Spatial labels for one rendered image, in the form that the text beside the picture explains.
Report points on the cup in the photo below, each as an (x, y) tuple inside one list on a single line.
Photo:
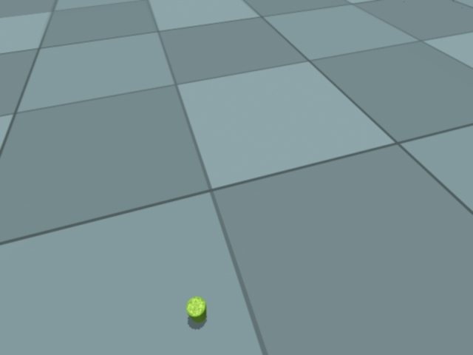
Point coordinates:
[(196, 308)]

